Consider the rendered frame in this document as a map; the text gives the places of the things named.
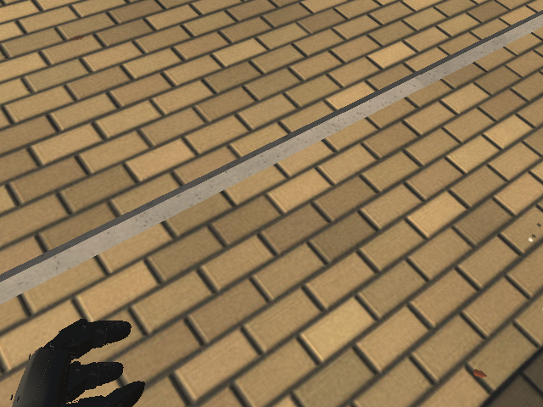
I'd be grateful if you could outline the robot left hand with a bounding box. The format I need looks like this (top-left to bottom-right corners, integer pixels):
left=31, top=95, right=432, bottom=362
left=10, top=319, right=145, bottom=407

